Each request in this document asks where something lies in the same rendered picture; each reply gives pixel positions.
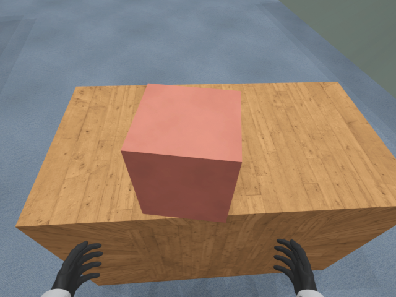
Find pedestal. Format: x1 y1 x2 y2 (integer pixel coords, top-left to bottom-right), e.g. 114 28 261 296
15 82 396 286

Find robot left hand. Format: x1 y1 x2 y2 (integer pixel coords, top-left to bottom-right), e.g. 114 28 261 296
51 241 103 297

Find carton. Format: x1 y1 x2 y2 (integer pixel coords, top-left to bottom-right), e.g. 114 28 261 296
121 84 242 223

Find robot right hand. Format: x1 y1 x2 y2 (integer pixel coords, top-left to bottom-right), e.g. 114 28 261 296
274 239 317 296

